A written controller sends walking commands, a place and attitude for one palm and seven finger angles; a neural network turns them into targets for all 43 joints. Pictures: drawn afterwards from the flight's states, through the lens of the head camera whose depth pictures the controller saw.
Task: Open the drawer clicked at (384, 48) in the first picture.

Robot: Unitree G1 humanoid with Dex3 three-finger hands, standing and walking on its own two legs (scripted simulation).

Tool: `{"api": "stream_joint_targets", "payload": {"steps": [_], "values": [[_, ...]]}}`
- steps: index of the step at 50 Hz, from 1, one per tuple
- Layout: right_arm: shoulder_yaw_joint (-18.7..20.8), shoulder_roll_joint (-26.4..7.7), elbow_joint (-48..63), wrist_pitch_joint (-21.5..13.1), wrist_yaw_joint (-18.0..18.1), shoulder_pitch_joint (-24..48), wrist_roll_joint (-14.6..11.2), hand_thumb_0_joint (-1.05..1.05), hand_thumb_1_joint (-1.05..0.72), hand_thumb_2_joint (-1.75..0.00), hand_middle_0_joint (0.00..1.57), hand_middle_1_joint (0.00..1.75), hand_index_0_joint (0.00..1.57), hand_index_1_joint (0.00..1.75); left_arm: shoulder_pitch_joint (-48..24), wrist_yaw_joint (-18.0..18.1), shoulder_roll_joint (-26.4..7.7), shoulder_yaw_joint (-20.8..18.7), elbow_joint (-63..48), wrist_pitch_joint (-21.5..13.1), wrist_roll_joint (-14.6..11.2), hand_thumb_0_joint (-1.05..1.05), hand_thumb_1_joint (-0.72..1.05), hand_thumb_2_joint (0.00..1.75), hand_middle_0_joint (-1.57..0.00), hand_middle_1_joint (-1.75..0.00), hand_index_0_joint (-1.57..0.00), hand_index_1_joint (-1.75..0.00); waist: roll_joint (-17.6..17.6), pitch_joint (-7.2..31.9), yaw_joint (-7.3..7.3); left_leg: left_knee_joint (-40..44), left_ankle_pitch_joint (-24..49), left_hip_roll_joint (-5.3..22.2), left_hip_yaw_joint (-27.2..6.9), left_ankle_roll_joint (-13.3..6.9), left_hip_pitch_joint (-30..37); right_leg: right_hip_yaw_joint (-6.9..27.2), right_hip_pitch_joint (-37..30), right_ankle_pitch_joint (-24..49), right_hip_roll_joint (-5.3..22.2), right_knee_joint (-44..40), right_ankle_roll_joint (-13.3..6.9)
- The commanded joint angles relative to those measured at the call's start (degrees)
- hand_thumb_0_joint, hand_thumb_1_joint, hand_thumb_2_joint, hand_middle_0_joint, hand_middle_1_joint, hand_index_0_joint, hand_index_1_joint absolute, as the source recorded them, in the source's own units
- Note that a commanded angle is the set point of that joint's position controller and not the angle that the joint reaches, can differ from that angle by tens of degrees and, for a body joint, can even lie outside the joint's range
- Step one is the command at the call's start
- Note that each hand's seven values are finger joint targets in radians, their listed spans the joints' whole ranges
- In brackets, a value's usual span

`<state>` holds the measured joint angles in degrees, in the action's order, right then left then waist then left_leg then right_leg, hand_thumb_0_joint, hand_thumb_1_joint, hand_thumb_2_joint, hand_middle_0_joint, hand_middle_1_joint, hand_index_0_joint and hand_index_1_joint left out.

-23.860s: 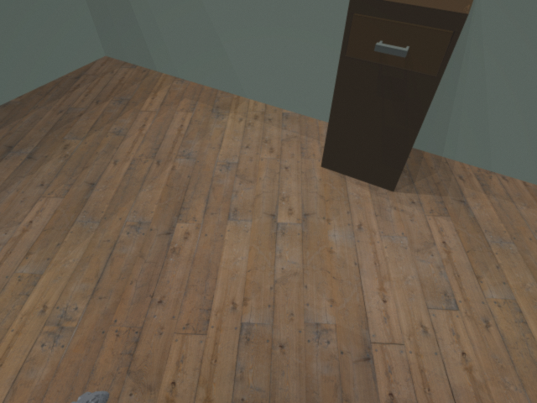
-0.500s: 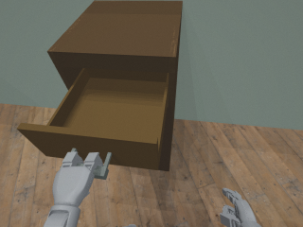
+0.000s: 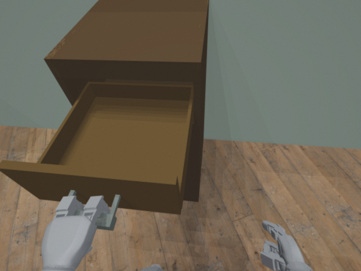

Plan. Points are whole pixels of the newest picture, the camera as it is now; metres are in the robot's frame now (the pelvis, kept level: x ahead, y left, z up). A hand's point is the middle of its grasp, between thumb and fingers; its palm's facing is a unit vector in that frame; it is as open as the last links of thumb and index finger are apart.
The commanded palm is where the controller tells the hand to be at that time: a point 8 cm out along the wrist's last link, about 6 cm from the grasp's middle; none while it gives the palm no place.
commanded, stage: pull the drawer open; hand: left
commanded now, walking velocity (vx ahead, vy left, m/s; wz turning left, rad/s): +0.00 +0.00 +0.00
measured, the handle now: (89, 208) +0.25 +0.22 +0.02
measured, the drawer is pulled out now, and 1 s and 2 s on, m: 0.30 0.30 0.30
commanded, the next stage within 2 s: open the thumb to release the handle in 0.08 s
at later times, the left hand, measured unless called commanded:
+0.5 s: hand (84, 237) +0.19 +0.22 +0.01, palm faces +0.01 -0.10 -1.00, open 8.4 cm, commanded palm +0.16 +0.23 +0.06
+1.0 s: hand (83, 239) +0.19 +0.22 +0.00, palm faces +0.03 -0.10 -0.99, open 13.8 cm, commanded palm +0.17 +0.22 +0.06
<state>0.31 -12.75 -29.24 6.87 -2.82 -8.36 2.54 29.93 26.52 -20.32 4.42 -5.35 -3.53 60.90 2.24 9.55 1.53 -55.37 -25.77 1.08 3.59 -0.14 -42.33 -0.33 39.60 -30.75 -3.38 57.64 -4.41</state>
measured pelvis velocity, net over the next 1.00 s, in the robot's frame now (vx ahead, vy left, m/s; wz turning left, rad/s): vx -0.01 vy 0.00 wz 0.02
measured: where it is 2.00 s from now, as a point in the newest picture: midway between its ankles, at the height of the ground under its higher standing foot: outside the picture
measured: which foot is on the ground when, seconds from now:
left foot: down 0.00-1.00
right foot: down 0.00-1.00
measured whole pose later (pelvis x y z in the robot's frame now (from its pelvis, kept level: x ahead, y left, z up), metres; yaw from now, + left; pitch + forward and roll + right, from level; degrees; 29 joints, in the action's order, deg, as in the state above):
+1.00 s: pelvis -0.01 +0.00 +0.00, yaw +1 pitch +13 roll +1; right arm 1.4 -13.9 -30.6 7.7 -1.3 -8.5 2.6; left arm 25.8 28.5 -21.0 4.7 -2.7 -4.7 61.3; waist 2.7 9.3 2.2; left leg -56.7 -25.4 0.7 1.6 -0.1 -44.3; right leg -2.1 40.5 -30.5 -3.2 58.0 -4.4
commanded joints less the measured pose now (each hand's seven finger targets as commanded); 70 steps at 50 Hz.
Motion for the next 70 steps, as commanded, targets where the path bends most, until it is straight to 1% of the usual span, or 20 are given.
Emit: {"api": "stream_joint_targets", "payload": {"steps": [1,8,9,10,14,17,18,19,25,29,38,39,43,45,48,54,57,60,69,70], "values": [[2.28,-5.54,10.28,-2.6,-0.35,6.33,-0.25,0.0,-0.9,-0.9,0.2,0.3,0.2,0.3,16.02,3.18,-7.0,-6.64,-12.75,-0.8,-2.05,0.0,0.9,0.9,-0.4,-1.35,-0.4,-1.35,-1.58,8.21,4.19,3.83,17.44,-3.58,-2.64,-1.8,9.65,5.4,-4.99,29.82,0.86,-9.67,1.13],[2.29,-5.59,10.22,-2.86,-0.98,5.75,0.36,0.0,-0.9,-0.9,0.2,0.3,0.2,0.3,19.55,4.09,-8.7,-9.65,-13.78,-2.27,-2.27,0.0,0.9,0.9,-0.4,-1.35,-0.4,-1.35,-3.19,10.34,4.27,1.94,20.74,-3.72,-2.81,-1.62,9.39,7.26,-4.59,36.31,1.16,-8.05,1.43],[2.65,-7.08,7.94,-2.09,-0.19,5.21,0.73,0.0,-0.9,-0.9,0.2,0.3,0.2,0.3,0.85,4.83,-10.89,-9.78,-13.13,-1.92,-0.56,0.0,0.9,0.9,-0.4,-1.35,-0.4,-1.35,-3.58,7.85,-0.33,0.6,17.0,-3.54,-3.44,-1.91,7.38,6.46,-0.26,33.56,1.43,-7.65,1.65],[3.07,-6.35,8.26,-2.32,0.24,4.86,1.14,0.0,-0.9,-0.9,0.2,0.3,0.2,0.3,0.52,5.68,-11.43,-12.25,-13.07,-2.24,0.09,0.0,0.83,0.87,-0.4,-1.34,-0.4,-1.34,-2.32,10.03,1.7,0.22,16.24,-3.71,-3.0,-1.68,8.11,6.54,-0.18,30.95,1.29,-7.5,1.69],[3.73,-6.43,8.18,-2.75,0.83,3.58,0.4,0.0,-0.9,-0.9,0.2,0.3,0.2,0.3,4.04,6.19,-8.47,-9.9,-10.48,-1.17,-0.88,0.0,0.55,0.75,-0.38,-1.31,-0.38,-1.31,-1.49,12.71,1.68,0.62,18.85,-3.73,-2.95,-1.98,10.18,4.9,-2.41,33.41,0.85,-7.33,1.53],[3.43,-6.58,8.0,-2.3,1.11,3.84,0.13,0.0,-0.9,-0.9,0.2,0.3,0.2,0.3,1.82,5.72,-8.91,-8.85,-10.44,0.33,-1.16,0.0,0.34,0.66,-0.36,-1.29,-0.36,-1.29,-3.24,12.83,1.07,0.93,19.73,-3.64,-3.05,-1.99,11.12,4.8,-2.35,33.71,0.88,-8.03,1.79],[3.16,-6.47,7.94,-2.08,1.16,4.38,0.21,0.0,-0.9,-0.9,0.2,0.3,0.2,0.3,1.73,5.65,-9.92,-9.61,-10.69,0.41,-1.05,0.0,0.27,0.63,-0.35,-1.28,-0.35,-1.28,-3.34,13.94,1.88,1.13,19.31,-3.75,-2.76,-1.86,10.99,4.99,-3.09,33.18,1.1,-8.06,2.0],[3.17,-6.11,8.07,-2.17,1.49,4.23,-0.25,0.0,-0.9,-0.9,0.2,0.3,0.2,0.3,3.76,5.35,-8.62,-8.28,-9.08,0.65,-1.04,0.0,0.2,0.6,-0.35,-1.27,-0.35,-1.27,-3.29,11.53,1.82,1.66,18.95,-3.7,-2.68,-2.09,10.28,3.91,-4.09,33.71,0.94,-8.49,2.0],[2.12,-5.97,7.94,-2.15,1.93,5.61,-0.34,0.0,-0.9,-0.9,0.2,0.3,0.2,0.3,1.45,3.54,-10.09,-8.63,-8.14,0.76,-1.39,0.0,-0.22,0.42,-0.32,-1.23,-0.32,-1.23,-5.87,10.23,2.05,2.77,16.61,-4.08,-2.47,-1.98,9.1,5.32,-5.77,33.91,1.65,-10.36,2.65],[2.25,-5.58,8.27,-2.2,1.81,5.18,-0.46,0.0,-0.9,-0.9,0.2,0.3,0.2,0.3,2.36,3.0,-8.36,-7.08,-7.54,0.17,-1.11,0.0,-0.5,0.3,-0.3,-1.2,-0.3,-1.2,-2.32,8.56,1.95,3.48,15.93,-3.85,-2.59,-2.15,10.44,4.42,-5.05,30.28,1.16,-11.03,2.11],[2.15,-5.87,8.28,-2.04,1.6,6.28,-0.13,0.0,-0.9,-0.9,0.2,0.3,0.2,0.3,0.3,2.75,-11.09,-10.12,-8.19,-1.37,-1.43,0.0,-0.5,0.3,-0.3,-1.2,-0.3,-1.2,-2.46,8.94,2.49,3.28,13.93,-4.08,-2.55,-1.96,8.65,6.15,-4.91,28.59,1.73,-11.59,2.18],[2.34,-5.48,8.59,-2.24,1.52,5.65,-0.3,0.0,-0.9,-0.9,0.2,0.3,0.2,0.3,3.69,2.65,-7.76,-7.26,-5.79,-1.09,-1.51,0.0,-0.5,0.3,-0.3,-1.2,-0.3,-1.2,-1.8,6.89,2.22,3.4,13.39,-3.98,-2.58,-2.01,7.95,4.98,-4.68,27.83,1.45,-11.46,2.08],[2.53,-5.98,8.0,-1.84,1.6,5.98,0.03,0.0,-0.9,-0.9,0.2,0.3,0.2,0.3,-1.98,3.46,-10.63,-9.7,-6.85,-1.0,-0.93,0.0,-0.5,0.3,-0.3,-1.2,-0.3,-1.2,-2.8,9.49,2.12,2.78,12.27,-3.87,-2.54,-1.9,7.45,5.75,-3.69,25.09,1.67,-11.34,2.19],[2.66,-6.05,7.98,-1.72,1.5,5.99,-0.07,0.0,-0.9,-0.9,0.2,0.3,0.2,0.3,-2.54,3.71,-9.12,-7.95,-6.47,-0.65,-0.45,0.0,-0.5,0.3,-0.3,-1.2,-0.3,-1.2,-0.65,8.75,1.79,2.89,12.57,-3.84,-2.73,-1.86,8.44,5.24,-2.12,24.07,1.24,-11.09,1.79],[2.75,-6.16,7.71,-1.52,1.96,6.04,-0.2,0.0,-0.9,-0.9,0.2,0.3,0.2,0.3,-6.05,4.04,-10.55,-9.04,-5.9,0.32,-0.52,0.0,-0.5,0.3,-0.3,-1.2,-0.3,-1.2,-2.88,9.2,1.33,3.17,10.83,-3.62,-2.7,-1.94,7.93,4.96,-2.2,21.29,1.34,-11.8,2.16],[2.94,-5.97,6.82,-1.51,3.02,5.52,-0.73,0.0,-0.9,-0.9,0.2,0.3,0.2,0.3,-13.1,3.5,-7.89,-4.66,-3.66,2.23,-0.18,0.0,-0.5,0.3,-0.3,-1.2,-0.3,-1.2,-2.44,7.65,-0.16,4.51,8.91,-3.38,-2.87,-2.36,9.26,3.62,-1.36,17.29,1.22,-13.6,2.24],[2.63,-6.08,6.69,-1.32,3.73,5.77,-0.82,0.0,-0.9,-0.9,0.2,0.3,0.2,0.3,-18.15,2.8,-10.66,-5.81,-6.65,3.11,-0.39,0.0,-0.5,0.3,-0.3,-1.2,-0.3,-1.2,-1.9,9.62,0.0,6.07,9.39,-3.28,-2.95,-2.49,12.45,3.78,-2.97,16.02,1.17,-15.04,2.02],[2.3,-5.41,6.95,-1.71,3.71,6.21,-1.03,0.0,-0.9,-0.9,0.2,0.3,0.2,0.3,-17.33,1.64,-9.35,-4.17,-9.05,3.32,-1.06,0.0,-0.5,0.3,-0.3,-1.2,-0.3,-1.2,0.15,10.05,0.82,7.62,10.75,-3.18,-2.82,-2.39,15.47,3.35,-3.95,16.16,1.21,-16.12,1.99],[1.73,-5.14,7.59,-2.4,2.91,7.28,-1.74,0.0,-0.9,-0.9,0.2,0.3,0.2,0.3,-10.91,-2.66,-7.29,-2.23,-10.9,3.76,-3.07,0.0,-0.5,0.3,-0.3,-1.2,-0.3,-1.2,-2.19,3.68,1.15,11.84,11.94,-2.62,-3.0,-2.38,17.19,2.51,-7.23,17.57,1.3,-19.25,2.15],[1.5,-5.35,7.67,-2.32,2.7,7.52,-1.67,0.0,-0.9,-0.9,0.2,0.3,0.2,0.3,-12.43,-3.1,-8.87,-3.47,-11.97,3.81,-2.8,0.0,-0.5,0.3,-0.3,-1.2,-0.3,-1.2,-2.02,4.72,1.45,12.17,12.01,-2.55,-2.99,-2.21,18.09,2.8,-7.27,16.64,1.33,-19.67,2.21]]}}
